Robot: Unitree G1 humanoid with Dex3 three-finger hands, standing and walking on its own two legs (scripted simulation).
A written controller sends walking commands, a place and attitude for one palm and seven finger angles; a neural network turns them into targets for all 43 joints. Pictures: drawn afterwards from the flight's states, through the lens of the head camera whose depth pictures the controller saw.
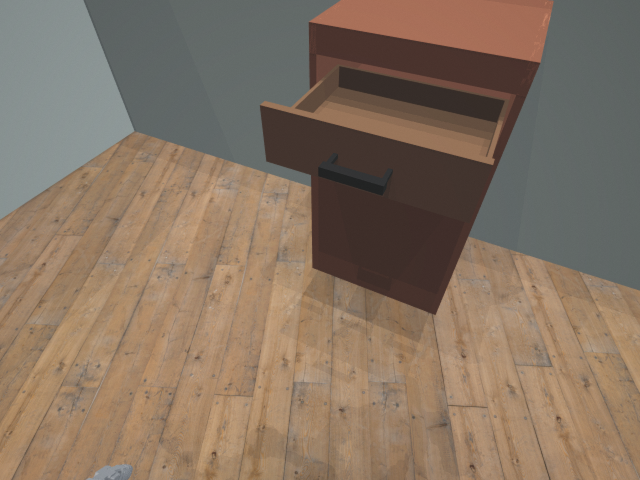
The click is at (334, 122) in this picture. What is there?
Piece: drawer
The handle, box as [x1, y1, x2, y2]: [318, 153, 392, 194]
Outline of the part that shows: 318,167 319,176 378,194 383,193 386,186 386,182 392,171 392,169 388,168 383,177 380,178 338,166 333,163 337,157 337,154 333,153 326,162 323,161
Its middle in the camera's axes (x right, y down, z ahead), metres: +0.07 -0.13 +0.76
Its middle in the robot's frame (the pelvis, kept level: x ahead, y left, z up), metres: +0.66 -0.03 +0.02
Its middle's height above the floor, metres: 0.79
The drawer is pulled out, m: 0.27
